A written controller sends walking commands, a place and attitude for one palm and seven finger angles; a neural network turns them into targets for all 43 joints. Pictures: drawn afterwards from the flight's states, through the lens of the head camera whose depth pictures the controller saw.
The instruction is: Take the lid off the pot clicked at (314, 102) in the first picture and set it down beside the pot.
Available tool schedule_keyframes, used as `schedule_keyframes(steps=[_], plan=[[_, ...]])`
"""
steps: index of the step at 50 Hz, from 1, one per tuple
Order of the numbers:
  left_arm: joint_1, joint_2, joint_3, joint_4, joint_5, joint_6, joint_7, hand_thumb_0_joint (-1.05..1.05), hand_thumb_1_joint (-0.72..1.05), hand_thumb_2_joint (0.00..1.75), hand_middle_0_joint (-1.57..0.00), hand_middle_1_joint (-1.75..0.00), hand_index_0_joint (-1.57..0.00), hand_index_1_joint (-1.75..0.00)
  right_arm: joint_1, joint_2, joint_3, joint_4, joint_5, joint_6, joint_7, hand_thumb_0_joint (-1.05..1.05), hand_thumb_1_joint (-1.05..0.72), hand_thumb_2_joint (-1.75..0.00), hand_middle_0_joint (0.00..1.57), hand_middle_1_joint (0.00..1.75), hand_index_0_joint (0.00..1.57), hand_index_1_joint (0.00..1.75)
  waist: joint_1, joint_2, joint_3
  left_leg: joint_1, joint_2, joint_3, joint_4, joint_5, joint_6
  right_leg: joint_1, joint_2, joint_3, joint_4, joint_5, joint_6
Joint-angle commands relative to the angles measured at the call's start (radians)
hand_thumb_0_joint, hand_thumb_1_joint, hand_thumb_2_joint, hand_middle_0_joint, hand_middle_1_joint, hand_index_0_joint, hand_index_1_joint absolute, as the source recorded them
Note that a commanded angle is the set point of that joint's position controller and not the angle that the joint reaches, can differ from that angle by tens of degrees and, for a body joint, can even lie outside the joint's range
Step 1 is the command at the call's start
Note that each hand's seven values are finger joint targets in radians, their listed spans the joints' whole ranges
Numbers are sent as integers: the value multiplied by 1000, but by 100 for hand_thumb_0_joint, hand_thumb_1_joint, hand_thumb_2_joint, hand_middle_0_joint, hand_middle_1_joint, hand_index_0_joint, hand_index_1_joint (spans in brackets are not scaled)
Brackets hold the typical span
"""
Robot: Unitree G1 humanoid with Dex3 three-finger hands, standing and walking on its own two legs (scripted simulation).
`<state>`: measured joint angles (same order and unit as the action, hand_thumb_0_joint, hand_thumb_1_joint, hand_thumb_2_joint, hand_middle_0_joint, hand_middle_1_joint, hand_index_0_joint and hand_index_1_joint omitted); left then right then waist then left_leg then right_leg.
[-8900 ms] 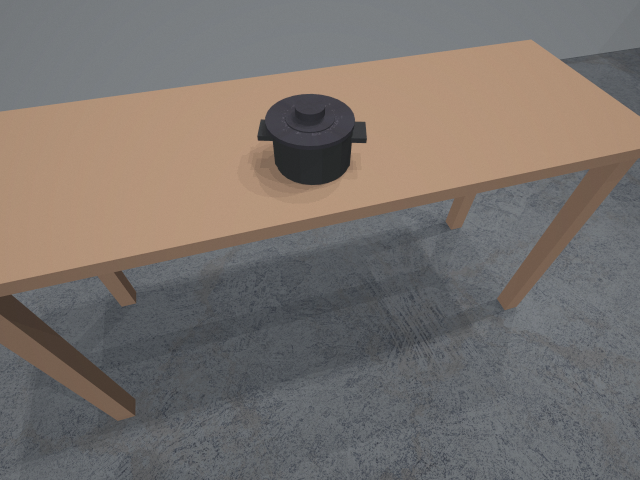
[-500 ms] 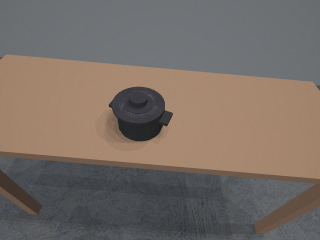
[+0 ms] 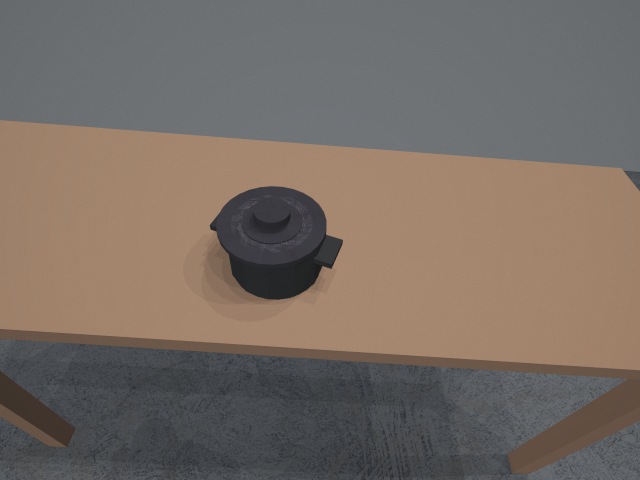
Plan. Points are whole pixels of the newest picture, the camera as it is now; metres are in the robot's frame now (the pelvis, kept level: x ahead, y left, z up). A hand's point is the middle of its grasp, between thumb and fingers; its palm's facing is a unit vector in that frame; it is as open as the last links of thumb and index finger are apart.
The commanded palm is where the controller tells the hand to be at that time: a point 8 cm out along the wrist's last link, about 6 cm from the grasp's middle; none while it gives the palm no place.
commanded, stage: come to a stop and stand still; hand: left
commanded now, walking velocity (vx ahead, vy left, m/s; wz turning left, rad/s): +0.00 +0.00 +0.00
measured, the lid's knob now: (271, 213) +0.45 +0.11 +0.09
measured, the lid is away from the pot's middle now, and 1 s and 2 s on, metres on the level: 0.01 0.01 0.01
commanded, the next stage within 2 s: look again from close up in 0.04 s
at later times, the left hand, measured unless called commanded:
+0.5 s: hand out of the picture -0.03 +0.16 -0.18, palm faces +0.03 -0.98 -0.22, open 7.4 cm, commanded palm none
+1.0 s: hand out of the picture -0.01 +0.11 -0.17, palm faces +0.02 -0.98 -0.19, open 7.4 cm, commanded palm none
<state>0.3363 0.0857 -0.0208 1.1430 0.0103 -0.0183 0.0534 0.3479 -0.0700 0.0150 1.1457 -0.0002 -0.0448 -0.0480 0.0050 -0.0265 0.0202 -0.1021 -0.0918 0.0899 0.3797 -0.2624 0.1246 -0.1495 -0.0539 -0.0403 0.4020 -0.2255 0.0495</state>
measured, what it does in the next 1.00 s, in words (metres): shifts its weight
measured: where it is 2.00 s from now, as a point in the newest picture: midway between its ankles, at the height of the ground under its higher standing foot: outside the picture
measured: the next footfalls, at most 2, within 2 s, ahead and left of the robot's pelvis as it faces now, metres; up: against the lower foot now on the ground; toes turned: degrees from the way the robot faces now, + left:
none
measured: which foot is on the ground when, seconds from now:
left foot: down 0.00-1.00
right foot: down 0.00-1.00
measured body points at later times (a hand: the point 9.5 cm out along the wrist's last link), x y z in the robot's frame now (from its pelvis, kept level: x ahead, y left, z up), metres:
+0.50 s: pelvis -0.01 -0.01 -0.01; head -0.01 -0.03 +0.44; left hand -0.03 +0.21 -0.16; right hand +0.00 -0.23 -0.17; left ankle -0.03 +0.03 -0.74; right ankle -0.01 -0.15 -0.74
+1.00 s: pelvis +0.00 -0.05 +0.00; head +0.02 -0.06 +0.45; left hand -0.01 +0.16 -0.16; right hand -0.01 -0.26 -0.17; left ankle -0.03 +0.03 -0.74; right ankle -0.01 -0.15 -0.74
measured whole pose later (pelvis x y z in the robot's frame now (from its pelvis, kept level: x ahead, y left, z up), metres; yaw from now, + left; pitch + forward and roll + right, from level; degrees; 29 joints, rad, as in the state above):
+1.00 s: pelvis +0.00 -0.05 +0.00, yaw +0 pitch -1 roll +0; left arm 0.31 0.13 -0.02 1.09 0.01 -0.02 0.04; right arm 0.30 -0.13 0.02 1.12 -0.01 -0.03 -0.03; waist 0.00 0.01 0.04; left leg -0.14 -0.03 0.07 0.44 -0.29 0.05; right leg -0.19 0.01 -0.04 0.47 -0.27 -0.03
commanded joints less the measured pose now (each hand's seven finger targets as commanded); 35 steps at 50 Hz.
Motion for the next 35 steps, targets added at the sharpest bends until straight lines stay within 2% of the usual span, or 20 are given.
schedule_keyframes(steps=[1,4,6,7,8,9,10,11,12,14,15,17,18,20,23,26,29,30,31,35], plan=[[123,54,14,3,-4,4,6,0,90,90,-20,-30,-20,-30,105,-88,-20,-4,2,-5,-4,0,-90,-90,20,30,20,30,4,22,92,-47,219,-178,-86,336,-63,-46,-65,51,-27,119,-61],[116,55,15,1,-4,6,5,0,90,90,-20,-30,-20,-30,115,-86,-19,-4,1,-5,-4,0,-90,-90,20,30,20,30,0,46,94,-42,223,-182,-105,323,-69,-59,-62,49,-18,98,-58],[118,53,16,2,-3,7,5,0,90,90,-20,-30,-20,-30,110,-91,-19,-6,1,-5,-3,0,-90,-90,20,30,20,30,4,23,97,-55,224,-185,-106,291,-64,-55,-61,49,-20,93,-58],[80,130,6,2,18,-13,34,0,90,90,-20,-30,-20,-30,30,-197,-16,-94,8,-3,8,0,-90,-90,20,30,20,30,-7,51,119,-127,233,-190,44,778,-127,-95,-50,38,31,202,-51],[98,121,11,-30,2,-10,27,0,90,90,-20,-30,-20,-30,67,-176,-17,-105,-13,0,8,0,-90,-90,20,30,20,30,-2,124,27,-94,206,-169,10,506,-152,-50,-42,26,84,2,-83],[88,107,11,-34,5,2,18,0,90,90,-20,-30,-20,-30,75,-165,-18,-107,-17,0,3,0,-90,-90,20,30,20,30,-6,182,49,-118,213,-190,-46,402,-153,-75,-20,5,126,-69,-84],[94,116,15,-40,1,6,5,0,90,90,-20,-30,-20,-30,67,-164,-21,-112,-18,0,4,0,-90,-90,20,30,20,30,13,244,-38,-52,221,-234,-49,363,-117,-87,-6,0,155,-92,-93],[93,116,17,-52,3,12,2,0,90,90,-20,-30,-20,-30,65,-169,-25,-135,-16,6,2,0,-90,-90,20,30,20,30,3,195,-56,-43,245,-260,-67,242,-86,-118,1,-1,184,-146,-89],[75,106,15,-59,6,16,0,0,90,90,-20,-30,-20,-30,56,-173,-27,-142,-15,10,2,0,-90,-90,20,30,20,30,2,149,-29,-69,260,-276,-85,172,-64,-143,0,3,198,-155,-86],[54,87,10,-66,8,16,-3,0,90,90,-20,-30,-20,-30,44,-176,-29,-145,-14,13,3,0,-90,-90,20,30,20,30,5,46,46,-134,263,-279,-95,106,-53,-145,-1,20,166,-109,-86],[55,90,12,-67,8,15,-7,0,90,90,-20,-30,-20,-30,33,-170,-27,-150,-14,12,6,0,-90,-90,20,30,20,30,15,-16,63,-166,256,-280,-90,74,-50,-130,-6,29,132,-72,-91],[64,92,10,-67,5,7,-5,0,90,90,-20,-30,-20,-30,35,-172,-24,-145,-13,10,10,0,-90,-90,20,30,20,30,5,-32,88,-178,218,-257,-84,31,-75,-119,-19,75,83,-32,-107],[66,100,9,-70,4,7,-4,0,90,90,-20,-30,-20,-30,41,-174,-22,-142,-12,8,11,0,-90,-90,20,30,20,30,0,-4,110,-184,208,-248,-95,5,-84,-131,-25,86,77,-32,-109],[60,115,13,-75,5,5,-5,0,90,90,-20,-30,-20,-30,39,-178,-23,-137,-12,9,15,0,-90,-90,20,30,20,30,-2,-41,120,-180,202,-234,-80,27,-75,-133,-27,90,70,-9,-111],[68,119,15,-83,3,0,-3,0,90,90,-20,-30,-20,-30,37,-180,-18,-123,-12,2,15,0,-90,-90,20,30,20,30,-7,-14,78,-121,191,-199,-53,100,-71,-121,-36,112,59,30,-108],[65,129,19,-90,2,4,-2,0,90,90,-20,-30,-20,-30,29,-184,-17,-116,-12,-1,12,0,-90,-90,20,30,20,30,-3,19,60,-93,197,-190,-38,197,-73,-111,-36,103,65,49,-103],[64,136,19,-89,2,2,-2,0,90,90,-20,-30,-20,-30,16,-179,-15,-110,-10,0,12,0,-90,-90,20,30,20,30,-5,27,54,-80,193,-174,-30,192,-71,-102,-44,116,46,73,-104],[58,144,21,-92,2,1,-4,0,90,90,-20,-30,-20,-30,14,-175,-14,-107,-8,0,12,0,-90,-90,20,30,20,30,-1,-9,55,-87,194,-174,-23,177,-66,-95,-45,114,37,77,-106],[55,139,20,-92,2,2,-4,0,90,90,-20,-30,-20,-30,12,-180,-16,-105,-10,0,12,0,-90,-90,20,30,20,30,-5,11,53,-82,191,-169,-22,168,-69,-100,-50,120,36,81,-107],[47,148,21,-93,2,-2,-5,0,90,90,-20,-30,-20,-30,13,-167,-14,-90,-8,1,12,0,-90,-90,20,30,20,30,-5,10,51,-78,193,-160,-20,162,-70,-88,-52,126,20,106,-112]])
